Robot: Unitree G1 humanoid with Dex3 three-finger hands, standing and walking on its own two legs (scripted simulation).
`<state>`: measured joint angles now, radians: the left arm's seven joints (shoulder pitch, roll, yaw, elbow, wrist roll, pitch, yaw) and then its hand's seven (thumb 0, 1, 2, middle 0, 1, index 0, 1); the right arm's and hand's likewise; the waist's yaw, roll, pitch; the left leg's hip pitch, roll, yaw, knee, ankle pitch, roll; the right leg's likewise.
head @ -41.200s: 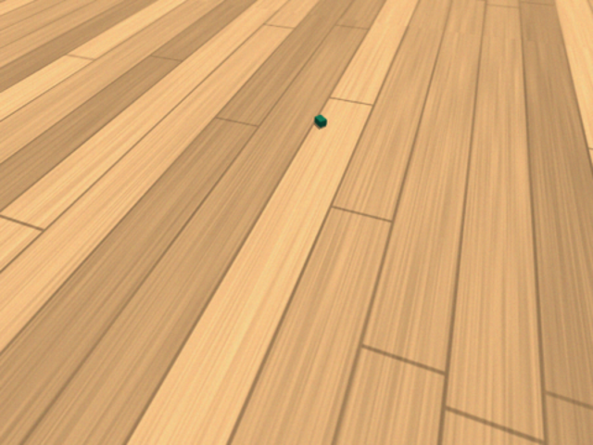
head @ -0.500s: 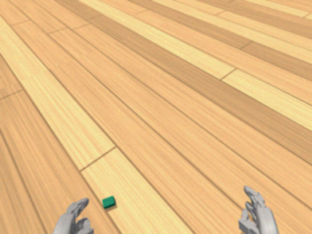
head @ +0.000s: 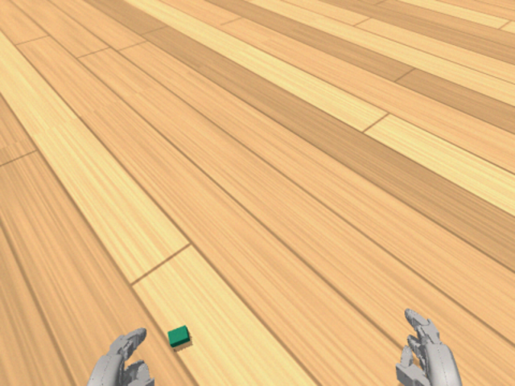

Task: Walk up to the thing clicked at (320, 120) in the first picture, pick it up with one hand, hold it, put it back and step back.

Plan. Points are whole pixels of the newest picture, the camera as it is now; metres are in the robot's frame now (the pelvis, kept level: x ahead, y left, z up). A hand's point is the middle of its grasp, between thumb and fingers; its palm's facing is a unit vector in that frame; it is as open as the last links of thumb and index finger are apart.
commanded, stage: home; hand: left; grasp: from above
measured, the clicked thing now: (179, 336) +0.43 +0.31 -0.69
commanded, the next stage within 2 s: stand in 0.10 s
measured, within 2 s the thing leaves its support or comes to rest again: neither
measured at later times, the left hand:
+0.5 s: hand out of the picture +0.10 +0.24 -0.10, palm faces +0.03 -0.94 -0.35, open 7.4 cm
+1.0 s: hand out of the picture +0.02 +0.25 -0.10, palm faces +0.04 -0.94 -0.33, open 7.4 cm
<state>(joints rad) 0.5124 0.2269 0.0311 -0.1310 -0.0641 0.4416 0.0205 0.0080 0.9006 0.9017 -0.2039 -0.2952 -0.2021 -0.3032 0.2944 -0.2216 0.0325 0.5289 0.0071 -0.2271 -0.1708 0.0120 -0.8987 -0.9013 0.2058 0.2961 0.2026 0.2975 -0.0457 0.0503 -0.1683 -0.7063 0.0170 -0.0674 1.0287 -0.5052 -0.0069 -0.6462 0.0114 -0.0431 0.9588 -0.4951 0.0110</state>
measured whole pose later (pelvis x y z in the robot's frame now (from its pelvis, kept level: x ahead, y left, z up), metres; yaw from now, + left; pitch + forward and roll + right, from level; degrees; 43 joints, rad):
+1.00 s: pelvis -0.02 +0.01 +0.06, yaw +0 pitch -5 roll +0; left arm 0.19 0.28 0.03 1.09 0.03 0.01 0.03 0.00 0.90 0.90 -0.21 -0.30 -0.20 -0.30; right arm 0.16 -0.28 -0.04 1.10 -0.03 0.00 -0.01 0.00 -0.90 -0.90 0.20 0.30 0.20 0.30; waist 0.01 0.01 0.07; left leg -0.14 -0.03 -0.02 0.41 -0.19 0.02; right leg -0.12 -0.04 -0.01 0.41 -0.21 0.03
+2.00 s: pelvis -0.01 -0.01 +0.07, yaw +0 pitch -4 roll +0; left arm 0.11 0.31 0.03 1.15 0.01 -0.01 0.02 0.00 0.90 0.90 -0.21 -0.30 -0.20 -0.30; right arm 0.12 -0.32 -0.01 1.15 -0.02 -0.01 -0.01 0.00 -0.90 -0.90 0.20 0.30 0.20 0.30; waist 0.00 0.02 0.06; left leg -0.10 0.01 -0.03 0.33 -0.17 -0.01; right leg -0.08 -0.01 -0.01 0.33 -0.18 0.01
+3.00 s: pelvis -0.04 +0.02 +0.05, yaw +0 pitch -1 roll -1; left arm 0.05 0.38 0.06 0.96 0.01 0.04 0.01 0.00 0.90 0.90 -0.21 -0.30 -0.21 -0.30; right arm 0.10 -0.41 -0.05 1.00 0.00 0.03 0.02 0.00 -0.90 -0.90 0.20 0.30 0.20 0.30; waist -0.02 -0.01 0.16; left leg -0.28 -0.03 -0.02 0.67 -0.30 0.04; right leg -0.31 -0.04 0.01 0.57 -0.25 0.03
